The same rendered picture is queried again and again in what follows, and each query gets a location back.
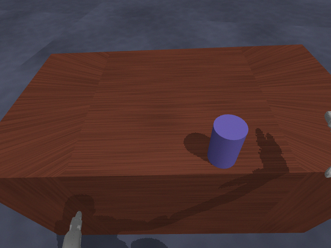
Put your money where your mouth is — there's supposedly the can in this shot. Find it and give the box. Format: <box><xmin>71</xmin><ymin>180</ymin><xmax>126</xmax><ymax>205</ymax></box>
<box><xmin>207</xmin><ymin>114</ymin><xmax>248</xmax><ymax>169</ymax></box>

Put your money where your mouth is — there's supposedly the left robot hand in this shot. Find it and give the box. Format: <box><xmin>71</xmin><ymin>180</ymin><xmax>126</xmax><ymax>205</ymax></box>
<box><xmin>62</xmin><ymin>211</ymin><xmax>82</xmax><ymax>248</ymax></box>

